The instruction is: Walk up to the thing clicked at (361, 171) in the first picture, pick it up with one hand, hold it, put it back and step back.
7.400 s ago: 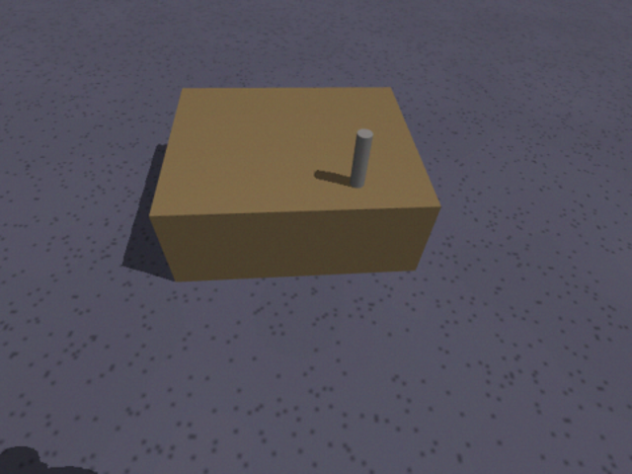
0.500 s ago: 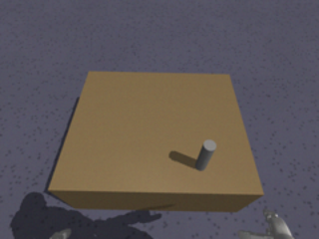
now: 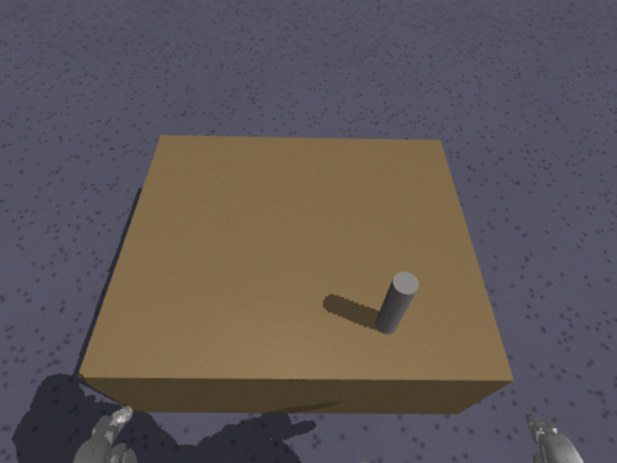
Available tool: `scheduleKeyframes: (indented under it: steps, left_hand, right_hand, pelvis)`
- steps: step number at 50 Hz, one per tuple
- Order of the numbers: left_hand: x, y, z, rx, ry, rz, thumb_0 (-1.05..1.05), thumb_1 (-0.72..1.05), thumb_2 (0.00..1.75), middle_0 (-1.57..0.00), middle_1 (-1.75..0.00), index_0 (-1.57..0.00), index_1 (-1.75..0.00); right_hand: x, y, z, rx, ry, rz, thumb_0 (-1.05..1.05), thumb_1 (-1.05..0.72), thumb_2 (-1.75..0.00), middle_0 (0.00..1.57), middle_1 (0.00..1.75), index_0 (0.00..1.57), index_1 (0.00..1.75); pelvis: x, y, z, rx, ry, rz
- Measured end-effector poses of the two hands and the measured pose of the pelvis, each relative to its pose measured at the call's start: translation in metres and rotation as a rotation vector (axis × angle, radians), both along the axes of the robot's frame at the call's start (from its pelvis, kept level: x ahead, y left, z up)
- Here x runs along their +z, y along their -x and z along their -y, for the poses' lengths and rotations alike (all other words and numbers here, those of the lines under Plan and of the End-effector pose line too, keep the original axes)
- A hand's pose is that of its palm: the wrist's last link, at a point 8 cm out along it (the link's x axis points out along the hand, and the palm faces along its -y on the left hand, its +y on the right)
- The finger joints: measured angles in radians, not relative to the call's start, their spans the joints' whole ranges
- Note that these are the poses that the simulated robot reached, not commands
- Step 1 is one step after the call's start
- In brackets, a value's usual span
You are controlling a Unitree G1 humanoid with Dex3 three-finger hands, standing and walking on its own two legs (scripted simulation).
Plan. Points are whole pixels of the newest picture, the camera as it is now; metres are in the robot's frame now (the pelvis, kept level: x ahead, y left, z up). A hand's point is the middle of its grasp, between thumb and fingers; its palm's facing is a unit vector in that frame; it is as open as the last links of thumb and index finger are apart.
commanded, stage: go down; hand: right
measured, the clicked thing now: (394, 305) +0.46 -0.20 -0.28
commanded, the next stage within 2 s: none
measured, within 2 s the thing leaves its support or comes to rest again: neither
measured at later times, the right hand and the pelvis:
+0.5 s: hand out of the picture +0.14 -0.28 -0.11, palm faces +0.07 +0.95 -0.31, open 17.6 cm; pelvis +0.00 +0.00 -0.02, yaw -1 degrees
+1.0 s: hand (540, 426) +0.20 -0.31 -0.09, palm faces +0.16 +0.95 -0.28, open 17.5 cm; pelvis -0.02 +0.00 -0.03, yaw -1 degrees
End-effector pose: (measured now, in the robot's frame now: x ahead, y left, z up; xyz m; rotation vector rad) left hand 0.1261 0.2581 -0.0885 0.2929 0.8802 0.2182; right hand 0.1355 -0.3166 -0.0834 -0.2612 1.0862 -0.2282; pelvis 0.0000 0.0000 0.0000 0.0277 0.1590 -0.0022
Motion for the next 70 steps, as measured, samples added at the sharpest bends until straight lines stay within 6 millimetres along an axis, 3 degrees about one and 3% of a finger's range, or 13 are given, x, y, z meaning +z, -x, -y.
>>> scheduleKeyframes:
  steps: [14,41,45,53,59,70]
  left_hand:
    - [-0.006,-0.014,0.002,0.002,-0.014,0.075,0.01,0.9,0.91,-0.2,-0.3,-0.2,-0.31]
    - [-0.008,-0.007,0.011,-0.005,-0.052,0.16,0.01,0.9,0.9,-0.2,-0.3,-0.2,-0.3]
    - [-0.008,-0.004,0.013,-0.018,-0.061,0.161,0.01,0.9,0.9,-0.2,-0.31,-0.2,-0.31]
    - [-0.011,0.01,0.009,-0.02,-0.077,0.126,0.01,0.89,0.9,-0.21,-0.3,-0.21,-0.31]
    - [-0.017,0.036,-0.003,0.002,-0.088,0.05,0.01,0.89,0.9,-0.21,-0.3,-0.21,-0.31]
    - [-0.035,0.089,-0.018,0.017,-0.1,-0.149,0.01,0.9,0.9,-0.2,-0.3,-0.2,-0.3]
  right_hand:
    - [0.002,0.001,0.002,-0.004,-0.008,0.0,0.0,0.58,-0.04,0.04,0.05,0.04,0.05]
    - [0.01,0.015,0.014,-0.014,-0.003,0.072,0.0,0.55,-0.05,0.05,0.05,0.05,0.05]
    - [0.016,-0.002,0.023,-0.023,0.003,0.138,0.0,0.55,-0.05,0.05,0.05,0.05,0.05]
    - [0.034,-0.062,0.049,-0.026,-0.027,0.297,-0.01,0.55,-0.05,0.05,0.05,0.05,0.05]
    - [0.04,-0.094,0.061,-0.001,-0.075,0.36,0.0,0.53,-0.05,0.05,0.05,0.05,0.05]
    - [0.043,-0.129,0.079,0.023,-0.099,0.518,-0.01,0.56,-0.06,0.04,0.05,0.04,0.05]
  pelvis:
    - [-0.014,-0.003,-0.002,-0.008,-0.01,-0.037]
    - [-0.027,0.011,0.002,-0.024,-0.03,-0.045]
    - [-0.028,0.015,0.002,-0.027,-0.031,-0.039]
    - [-0.028,0.023,0.002,-0.022,-0.031,-0.041]
    - [-0.028,0.026,0.003,-0.008,-0.028,-0.06]
    - [-0.037,0.034,0.002,0.01,-0.023,-0.116]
